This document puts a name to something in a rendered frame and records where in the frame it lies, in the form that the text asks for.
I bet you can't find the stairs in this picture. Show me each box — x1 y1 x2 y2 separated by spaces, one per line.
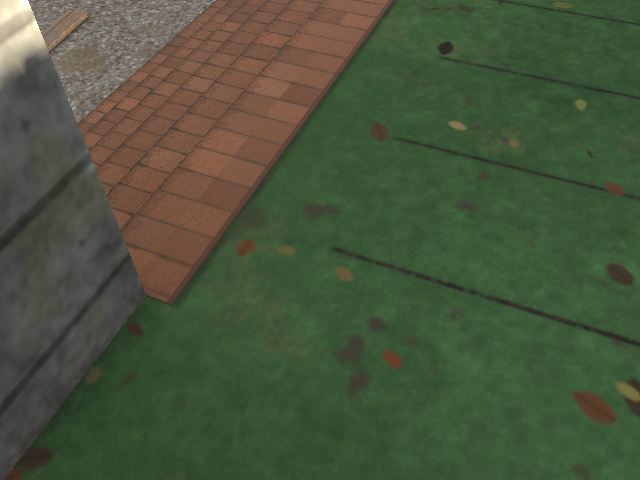
78 0 323 230

